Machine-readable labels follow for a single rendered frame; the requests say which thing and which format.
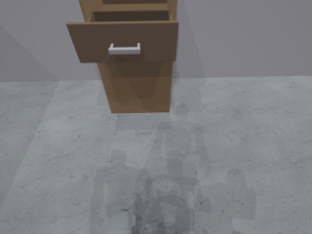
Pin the handle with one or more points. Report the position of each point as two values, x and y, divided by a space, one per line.
124 50

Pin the cabinet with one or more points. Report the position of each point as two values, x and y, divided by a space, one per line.
134 86

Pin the drawer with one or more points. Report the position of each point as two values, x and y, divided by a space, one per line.
154 30

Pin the left robot thigh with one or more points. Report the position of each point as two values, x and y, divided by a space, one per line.
123 222

